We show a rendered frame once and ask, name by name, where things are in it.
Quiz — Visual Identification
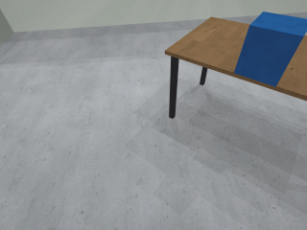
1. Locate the carton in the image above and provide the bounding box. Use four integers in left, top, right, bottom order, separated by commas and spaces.
234, 11, 307, 87

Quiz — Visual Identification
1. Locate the table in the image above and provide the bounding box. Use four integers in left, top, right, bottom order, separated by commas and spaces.
164, 16, 307, 119

